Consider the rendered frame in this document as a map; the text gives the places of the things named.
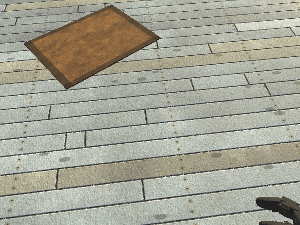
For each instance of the right robot hand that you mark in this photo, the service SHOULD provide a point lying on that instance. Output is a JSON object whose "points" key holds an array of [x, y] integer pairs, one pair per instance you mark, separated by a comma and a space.
{"points": [[285, 206]]}

